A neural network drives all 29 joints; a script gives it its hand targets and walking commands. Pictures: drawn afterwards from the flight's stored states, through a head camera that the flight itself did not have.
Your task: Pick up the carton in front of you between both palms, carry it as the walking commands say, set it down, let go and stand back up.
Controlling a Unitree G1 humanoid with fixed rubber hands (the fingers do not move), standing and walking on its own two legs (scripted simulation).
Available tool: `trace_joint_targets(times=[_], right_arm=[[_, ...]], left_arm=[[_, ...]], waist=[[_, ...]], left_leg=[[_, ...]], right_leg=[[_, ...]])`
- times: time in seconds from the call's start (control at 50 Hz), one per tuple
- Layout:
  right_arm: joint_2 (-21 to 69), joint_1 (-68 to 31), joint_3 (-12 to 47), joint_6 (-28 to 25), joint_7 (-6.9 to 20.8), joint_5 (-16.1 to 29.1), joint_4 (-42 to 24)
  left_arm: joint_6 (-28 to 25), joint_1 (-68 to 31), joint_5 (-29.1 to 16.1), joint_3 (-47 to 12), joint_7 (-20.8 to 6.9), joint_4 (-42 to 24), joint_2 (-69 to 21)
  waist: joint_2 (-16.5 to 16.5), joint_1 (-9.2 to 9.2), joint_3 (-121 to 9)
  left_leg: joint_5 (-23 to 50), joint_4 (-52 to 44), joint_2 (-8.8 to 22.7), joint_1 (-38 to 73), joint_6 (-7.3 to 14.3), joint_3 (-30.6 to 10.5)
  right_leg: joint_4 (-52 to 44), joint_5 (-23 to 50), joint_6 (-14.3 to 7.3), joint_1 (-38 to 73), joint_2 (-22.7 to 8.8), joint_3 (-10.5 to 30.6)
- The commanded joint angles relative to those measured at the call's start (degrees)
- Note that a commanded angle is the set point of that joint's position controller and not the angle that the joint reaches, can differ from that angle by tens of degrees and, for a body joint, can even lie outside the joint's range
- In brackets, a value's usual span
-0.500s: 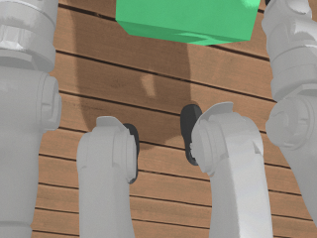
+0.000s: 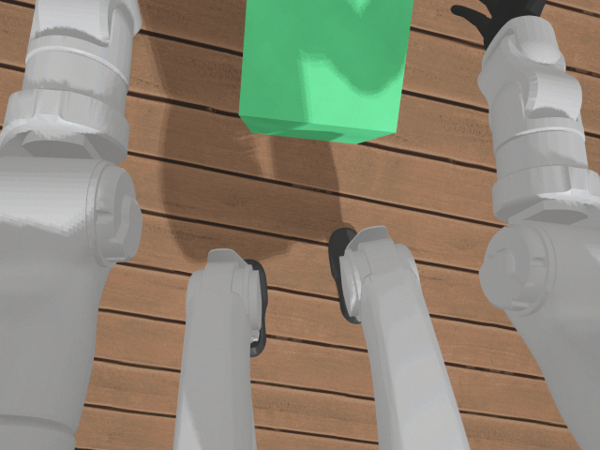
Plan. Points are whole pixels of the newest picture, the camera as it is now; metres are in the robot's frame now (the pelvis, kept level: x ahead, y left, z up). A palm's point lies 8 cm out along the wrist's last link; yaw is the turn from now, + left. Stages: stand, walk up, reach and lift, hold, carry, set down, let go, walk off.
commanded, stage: set down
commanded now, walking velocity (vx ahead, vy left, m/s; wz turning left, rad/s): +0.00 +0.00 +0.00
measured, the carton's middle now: (316, 69) +0.55 -0.07 -0.35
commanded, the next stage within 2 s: let go in 0.48 s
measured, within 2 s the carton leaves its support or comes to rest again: neither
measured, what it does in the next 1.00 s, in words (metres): rises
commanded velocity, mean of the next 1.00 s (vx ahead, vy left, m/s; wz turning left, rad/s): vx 0.00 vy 0.00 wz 0.00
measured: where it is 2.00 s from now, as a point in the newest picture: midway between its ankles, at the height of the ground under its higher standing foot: (301, 307)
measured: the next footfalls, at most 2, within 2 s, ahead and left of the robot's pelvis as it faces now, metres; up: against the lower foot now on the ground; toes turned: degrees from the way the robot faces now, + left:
none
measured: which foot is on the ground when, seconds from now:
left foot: down 0.00-1.00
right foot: down 0.00-1.00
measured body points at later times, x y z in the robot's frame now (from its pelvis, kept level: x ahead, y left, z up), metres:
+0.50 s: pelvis +0.03 -0.01 +0.14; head +0.35 -0.01 +0.45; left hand +0.61 +0.14 +0.03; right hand +0.53 -0.26 +0.03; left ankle +0.08 +0.10 -0.44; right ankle +0.12 -0.12 -0.44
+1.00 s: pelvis +0.07 -0.02 +0.25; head +0.30 +0.00 +0.64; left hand +0.46 +0.18 +0.13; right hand +0.41 -0.25 +0.15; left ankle +0.08 +0.10 -0.44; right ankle +0.12 -0.12 -0.44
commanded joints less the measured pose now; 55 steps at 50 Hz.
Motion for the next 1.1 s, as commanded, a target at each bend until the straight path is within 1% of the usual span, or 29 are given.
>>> trace_joint_targets(times=[0.0,0.02,0.06,0.08,0.1,0.12,0.14,0.24,0.26,0.4,0.42,0.5,0.56,0.58,0.6,0.62,0.64,0.66,0.68,0.7,0.72,0.74,0.76,0.78,0.8,0.82,0.84,0.98,1.08], right_arm=[[-9.51,-9.83,-2.02,-1.41,1.30,-1.68,-8.75],[-9.02,-10.32,-1.40,-0.88,1.35,-1.51,-9.13],[-10.78,-9.85,-0.71,-0.34,1.15,0.37,-14.11],[-10.93,-9.64,0.39,0.31,1.24,1.59,-16.27],[-11.33,-11.42,0.10,1.36,1.74,1.42,-12.26],[-9.83,-7.07,0.34,1.06,2.07,1.54,-12.17],[-7.65,-7.42,-0.32,0.58,2.47,0.38,-15.31],[-7.32,-5.05,0.68,1.51,1.81,0.34,-12.33],[-5.82,-5.13,1.89,1.34,1.84,2.07,-14.67],[-4.99,2.24,-2.76,-2.25,3.03,-3.26,-12.71],[-3.87,-0.99,-0.68,-2.16,3.23,-2.40,-14.25],[-2.16,2.94,-1.86,-1.27,4.03,-4.39,-10.49],[-3.26,10.50,-1.82,-1.67,5.30,-7.58,-13.70],[-3.52,10.81,-1.87,-2.09,5.78,-8.38,-15.59],[-2.85,15.40,-0.84,-2.75,6.66,-9.63,-15.77],[-3.84,17.74,-0.11,-3.26,7.67,-9.61,-15.45],[-3.96,19.01,0.89,-3.83,8.66,-10.11,-17.62],[-2.83,23.73,2.05,-4.05,9.64,-10.38,-15.50],[-1.94,21.57,4.37,-4.99,10.33,-9.71,-18.62],[-4.25,24.85,3.80,-5.53,10.90,-11.75,-20.30],[-4.22,29.72,4.06,-5.40,11.18,-10.46,-19.58],[-6.37,29.88,4.03,-6.33,11.43,-10.64,-22.07],[-6.22,35.48,5.29,-6.93,11.90,-9.13,-20.91],[-6.42,35.52,6.64,-7.33,12.23,-8.35,-21.36],[-7.25,36.52,7.51,-7.83,12.46,-8.51,-23.47],[-6.78,37.13,8.74,-7.95,13.17,-6.70,-25.46],[-7.46,41.76,8.94,-7.88,13.35,-7.74,-24.22],[-3.93,55.98,11.91,-10.04,13.43,-3.49,-20.16],[-4.09,69.73,16.46,-12.49,11.92,-3.40,-23.36]], left_arm=[[-0.83,-14.31,-0.80,0.69,0.42,-8.34,2.67],[-0.81,-16.20,0.70,2.07,0.43,-10.22,5.82],[0.01,-18.37,-0.64,0.94,0.73,-14.20,5.53],[0.40,-15.65,2.05,1.77,0.78,-14.47,5.57],[1.91,-16.41,-0.11,0.00,0.53,-12.67,4.88],[1.44,-13.55,0.29,1.76,0.23,-14.00,3.46],[1.32,-12.88,-0.60,0.73,0.23,-13.49,3.96],[0.97,-11.23,1.68,3.36,-0.90,-12.24,7.42],[0.29,-9.96,1.73,4.21,-1.51,-13.51,6.41],[-2.30,-4.51,4.61,5.36,-3.20,-11.27,1.33],[-2.64,-7.35,5.36,7.56,-3.19,-13.02,3.83],[-2.20,-4.61,6.89,8.14,-3.45,-10.55,4.33],[-2.18,5.60,7.58,8.43,-2.51,-11.00,-1.00],[-2.59,8.66,11.05,11.62,-1.60,-13.94,-0.70],[-2.89,13.22,9.19,11.20,-0.75,-14.06,-2.98],[-3.44,15.07,10.82,11.45,-0.06,-16.55,-5.22],[-4.12,18.37,11.31,13.68,0.96,-18.46,-5.77],[-4.86,20.96,10.74,11.56,1.66,-21.60,-8.50],[-5.23,24.44,9.74,12.25,2.55,-20.40,-8.44],[-5.53,26.62,9.04,11.30,3.45,-23.06,-10.85],[-6.57,31.57,10.71,11.59,4.12,-27.20,-9.89],[-7.05,31.73,9.02,10.41,4.24,-28.52,-9.11],[-7.29,32.96,7.95,6.67,4.58,-32.51,-10.95],[-7.70,35.07,9.49,8.47,4.81,-35.08,-9.74],[-8.30,34.98,7.59,7.79,4.70,-36.90,-10.03],[-8.72,38.07,7.56,7.70,4.82,-38.22,-9.92],[-8.68,42.74,7.50,8.18,4.50,-35.75,-9.32],[-10.69,61.01,6.46,5.53,2.05,-32.30,-13.90],[-13.39,74.18,5.99,4.01,1.04,-31.58,-11.85]], waist=[[9.39,-4.21,-66.75],[7.41,-2.84,-68.45],[10.80,-5.84,-74.97],[10.40,-1.90,-77.05],[9.95,-4.95,-74.04],[11.42,-3.26,-73.07],[6.39,-5.34,-74.07],[5.91,-3.50,-72.26],[5.93,-0.30,-69.39],[8.25,-5.59,-65.88],[6.27,-0.60,-63.74],[5.68,-1.63,-60.90],[5.63,-3.38,-67.08],[6.10,1.10,-67.21],[2.65,-1.26,-67.82],[6.69,1.44,-67.04],[0.09,0.67,-66.80],[1.18,-0.57,-65.14],[-0.16,2.80,-62.95],[-2.44,-1.11,-64.59],[-0.29,1.66,-64.35],[-3.07,-0.43,-60.95],[1.02,-2.87,-62.62],[3.80,1.73,-57.74],[1.95,-1.13,-59.43],[1.99,2.58,-59.37],[-0.83,0.36,-59.29],[1.98,4.25,-39.88],[-1.58,2.75,-34.37]], left_leg=[[23.06,-16.73,-0.81,39.43,-3.03,-0.06],[22.26,-15.60,-0.61,39.70,-2.41,-0.07],[22.87,-18.51,-0.64,44.23,-3.06,0.57],[23.92,-19.44,-1.03,46.26,-2.77,1.47],[20.85,-21.00,-0.54,45.07,-3.26,1.04],[22.94,-21.60,-0.81,45.78,-3.08,1.69],[23.64,-23.53,-0.30,44.73,-2.44,0.55],[23.25,-29.73,-0.69,46.37,-2.30,1.98],[26.55,-31.74,-0.40,46.35,-1.74,1.60],[32.18,-38.29,-0.05,51.34,-2.46,-0.26],[30.98,-39.89,0.09,50.51,-2.25,0.14],[25.51,-47.01,0.28,51.98,-2.10,0.31],[29.82,-48.89,-0.02,61.84,-3.46,0.26],[33.02,-49.03,-0.26,62.21,-3.26,1.02],[35.52,-50.06,0.05,63.01,-3.15,0.02],[39.12,-51.52,0.22,63.91,-3.58,0.14],[38.33,-53.79,-0.28,63.15,-2.98,-0.21],[36.12,-55.81,-0.47,61.52,-3.64,0.41],[38.34,-57.97,-0.21,58.88,-3.26,0.14],[37.27,-58.42,-0.28,61.23,-3.44,-0.55],[39.44,-60.03,0.24,65.13,-4.13,-0.12],[36.66,-60.17,0.61,64.05,-3.24,-0.52],[37.01,-61.96,0.99,69.12,-4.35,-0.70],[35.84,-63.27,0.82,69.61,-4.28,-0.49],[37.90,-63.20,1.16,68.14,-4.66,-0.64],[38.32,-63.09,1.11,71.35,-3.72,-1.15],[34.72,-64.40,1.00,70.83,-3.63,-0.46],[27.66,-70.97,1.90,74.02,-2.58,-0.07],[26.97,-74.36,2.35,81.10,-1.82,-0.60]], right_leg=[[-10.01,22.64,0.63,34.33,1.47,-6.79],[-10.89,22.50,0.92,36.08,1.45,-6.04],[-13.06,25.12,0.22,41.04,1.88,-6.94],[-14.99,25.53,0.56,44.68,1.85,-5.77],[-15.83,23.62,0.16,45.07,1.86,-7.05],[-17.85,25.50,0.04,46.31,1.83,-5.46],[-18.14,27.50,0.89,49.02,1.69,-7.14],[-25.26,29.02,1.16,57.80,1.52,-5.29],[-25.99,31.40,1.46,55.60,1.18,-4.36],[-34.54,36.08,1.04,58.61,0.83,-3.68],[-36.10,33.61,1.33,57.74,0.89,-3.64],[-40.47,31.25,1.26,65.60,0.45,-3.70],[-43.23,32.38,0.84,71.30,1.33,-4.88],[-43.79,34.56,0.51,72.36,0.82,-3.41],[-44.04,38.33,0.37,78.49,1.06,-3.47],[-45.44,39.86,-0.50,75.80,0.59,-2.28],[-45.40,43.21,-0.13,81.65,1.04,-2.87],[-46.96,43.15,-0.88,85.04,0.64,-2.02],[-47.99,44.00,-1.62,87.37,0.25,-1.44],[-48.85,44.69,-1.63,92.04,-0.03,-1.18],[-49.64,45.55,-1.31,92.02,0.32,-1.13],[-50.09,45.73,-1.23,92.61,0.13,-0.82],[-51.85,42.65,-1.80,92.90,0.25,-1.45],[-52.76,39.87,-2.24,89.68,-0.18,-0.66],[-54.31,43.78,-3.03,94.47,-0.71,0.15],[-53.37,44.59,-2.24,97.28,-1.12,0.63],[-54.74,45.10,-2.05,100.62,-0.85,1.13],[-61.57,34.79,-1.82,100.32,-1.26,2.04],[-65.28,37.64,-0.67,110.09,-1.28,2.61]])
